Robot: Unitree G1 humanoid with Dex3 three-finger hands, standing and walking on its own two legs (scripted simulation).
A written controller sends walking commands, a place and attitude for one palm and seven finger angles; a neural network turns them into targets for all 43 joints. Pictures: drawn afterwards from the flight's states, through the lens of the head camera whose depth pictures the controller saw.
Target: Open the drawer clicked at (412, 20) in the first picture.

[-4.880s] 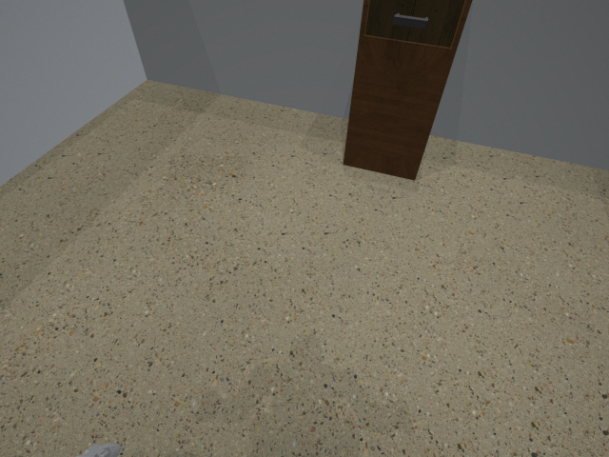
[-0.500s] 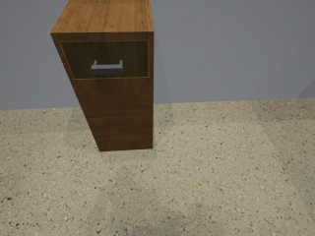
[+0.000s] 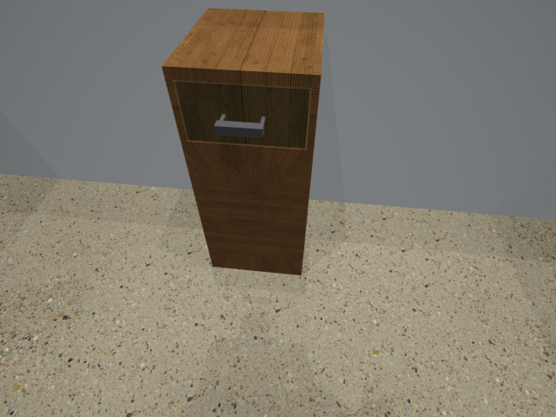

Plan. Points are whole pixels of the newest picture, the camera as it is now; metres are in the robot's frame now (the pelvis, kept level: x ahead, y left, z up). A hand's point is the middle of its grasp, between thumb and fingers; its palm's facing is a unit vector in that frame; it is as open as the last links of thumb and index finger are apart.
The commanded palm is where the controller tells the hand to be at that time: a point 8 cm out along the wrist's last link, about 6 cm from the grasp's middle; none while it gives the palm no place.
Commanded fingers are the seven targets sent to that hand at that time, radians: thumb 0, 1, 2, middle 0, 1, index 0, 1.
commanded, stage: take the last steps up to it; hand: left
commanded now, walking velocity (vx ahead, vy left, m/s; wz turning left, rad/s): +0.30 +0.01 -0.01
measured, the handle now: (241, 124) +0.79 +0.18 -0.02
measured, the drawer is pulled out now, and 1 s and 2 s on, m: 0.00 0.00 0.00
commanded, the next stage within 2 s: come to a stop and stand still in 0.66 s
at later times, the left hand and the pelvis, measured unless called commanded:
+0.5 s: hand (180, 382) +0.21 +0.20 -0.18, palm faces -0.03 -0.98 -0.20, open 7.3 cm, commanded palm none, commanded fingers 0.00 0.90 0.90 -0.20 -0.30 -0.20 -0.30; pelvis +0.12 +0.02 -0.02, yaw -2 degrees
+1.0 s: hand (207, 343) +0.29 +0.18 -0.20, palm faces +0.05 -0.98 -0.18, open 7.3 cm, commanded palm none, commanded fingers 0.00 0.90 0.90 -0.20 -0.30 -0.20 -0.30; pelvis +0.26 +0.00 -0.02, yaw -1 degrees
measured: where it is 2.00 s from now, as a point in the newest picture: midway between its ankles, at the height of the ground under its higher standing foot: outside the picture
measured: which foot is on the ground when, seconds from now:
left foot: up 0.00-0.08, down 0.10-0.56, up 0.58-0.94, down 0.96-1.00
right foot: down 0.00-0.12, up 0.14-0.54, down 0.56-1.00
